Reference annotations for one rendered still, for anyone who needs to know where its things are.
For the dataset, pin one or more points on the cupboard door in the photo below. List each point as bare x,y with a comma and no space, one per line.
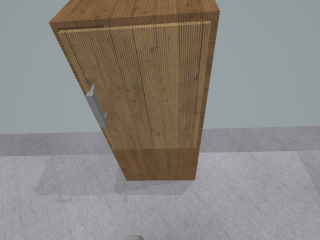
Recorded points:
149,79

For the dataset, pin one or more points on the handle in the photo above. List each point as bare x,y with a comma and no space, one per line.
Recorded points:
95,106

